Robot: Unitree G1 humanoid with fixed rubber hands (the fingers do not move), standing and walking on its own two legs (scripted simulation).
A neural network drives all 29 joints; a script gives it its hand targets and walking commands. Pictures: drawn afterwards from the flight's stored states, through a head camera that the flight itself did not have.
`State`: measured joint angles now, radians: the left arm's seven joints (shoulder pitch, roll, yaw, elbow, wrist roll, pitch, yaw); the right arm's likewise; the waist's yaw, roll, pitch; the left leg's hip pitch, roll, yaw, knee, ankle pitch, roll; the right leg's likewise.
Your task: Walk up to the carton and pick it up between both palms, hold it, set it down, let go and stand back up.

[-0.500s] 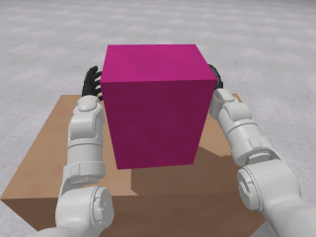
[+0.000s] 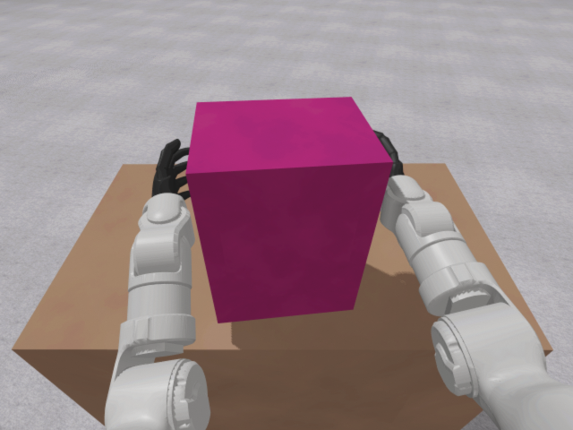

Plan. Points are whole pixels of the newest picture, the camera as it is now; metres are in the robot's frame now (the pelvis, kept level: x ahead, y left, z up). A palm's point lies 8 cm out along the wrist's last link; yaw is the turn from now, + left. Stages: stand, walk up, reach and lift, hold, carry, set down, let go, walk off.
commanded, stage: set down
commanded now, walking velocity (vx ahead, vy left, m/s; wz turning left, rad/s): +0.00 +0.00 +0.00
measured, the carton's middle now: (281, 215) +0.38 +0.05 +0.12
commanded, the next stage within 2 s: none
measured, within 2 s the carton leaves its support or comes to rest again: rests again in 0.44 s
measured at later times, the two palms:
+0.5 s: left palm (169, 211) +0.35 +0.20 +0.15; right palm (383, 198) +0.40 -0.10 +0.15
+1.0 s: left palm (166, 222) +0.34 +0.21 +0.14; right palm (379, 200) +0.40 -0.10 +0.14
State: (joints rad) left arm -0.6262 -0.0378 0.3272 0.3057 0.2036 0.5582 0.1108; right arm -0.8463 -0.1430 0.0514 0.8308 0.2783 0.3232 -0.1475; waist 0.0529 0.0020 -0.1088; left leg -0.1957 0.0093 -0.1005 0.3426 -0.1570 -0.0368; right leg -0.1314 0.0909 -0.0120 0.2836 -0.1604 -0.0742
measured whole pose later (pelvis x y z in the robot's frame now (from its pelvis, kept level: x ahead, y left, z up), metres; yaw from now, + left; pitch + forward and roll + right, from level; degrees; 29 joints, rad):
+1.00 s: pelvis +0.00 +0.00 +0.00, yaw +0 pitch +0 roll +0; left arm -0.56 -0.07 0.38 0.40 0.25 0.37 0.07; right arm -0.78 -0.04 -0.13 0.89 0.06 0.16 -0.08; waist 0.06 -0.02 -0.09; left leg -0.17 0.00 -0.09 0.30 -0.13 -0.03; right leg -0.12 0.07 -0.03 0.28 -0.16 -0.07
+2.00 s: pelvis +0.00 +0.01 +0.00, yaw -3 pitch +3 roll -1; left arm -0.46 0.04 0.15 0.20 -0.01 0.46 0.19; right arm -0.66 -0.22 0.06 0.70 0.32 0.12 -0.09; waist 0.12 -0.01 0.03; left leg -0.25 0.03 -0.01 0.36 -0.16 -0.02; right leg -0.19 0.08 0.00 0.28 -0.14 -0.06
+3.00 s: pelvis -0.01 +0.02 +0.00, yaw -4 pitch +2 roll +0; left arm -0.65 0.24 0.23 -0.06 -0.14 0.93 0.16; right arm -0.83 -0.55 0.14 0.52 0.60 0.50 -0.03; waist 0.08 -0.01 -0.08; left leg -0.24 0.02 0.01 0.33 -0.14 -0.01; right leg -0.21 0.07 0.01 0.30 -0.13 -0.05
